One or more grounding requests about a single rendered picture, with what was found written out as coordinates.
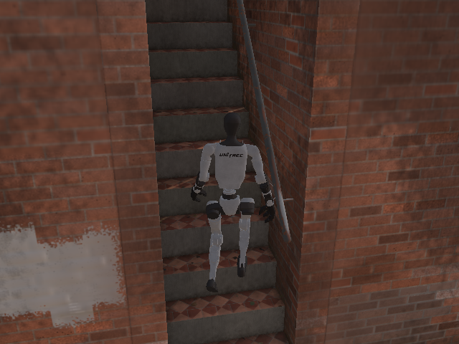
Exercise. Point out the left robot foot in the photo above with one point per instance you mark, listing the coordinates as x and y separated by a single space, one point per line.
211 286

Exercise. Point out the robot foot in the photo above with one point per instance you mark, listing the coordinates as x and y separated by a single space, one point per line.
211 286
241 270

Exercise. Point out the robot right forearm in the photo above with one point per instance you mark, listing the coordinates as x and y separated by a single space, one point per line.
266 192

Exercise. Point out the robot left forearm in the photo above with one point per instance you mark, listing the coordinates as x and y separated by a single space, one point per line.
198 185

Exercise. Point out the right robot foot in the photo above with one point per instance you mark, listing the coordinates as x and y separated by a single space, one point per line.
241 270

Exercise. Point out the right robot hand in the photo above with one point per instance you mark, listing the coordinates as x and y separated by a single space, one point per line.
270 211

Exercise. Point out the robot left upper arm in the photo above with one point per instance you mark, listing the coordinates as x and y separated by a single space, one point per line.
208 150

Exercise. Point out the robot right upper arm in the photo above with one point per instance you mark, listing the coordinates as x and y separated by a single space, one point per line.
253 151

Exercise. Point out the left robot hand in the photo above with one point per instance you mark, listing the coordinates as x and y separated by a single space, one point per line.
194 195

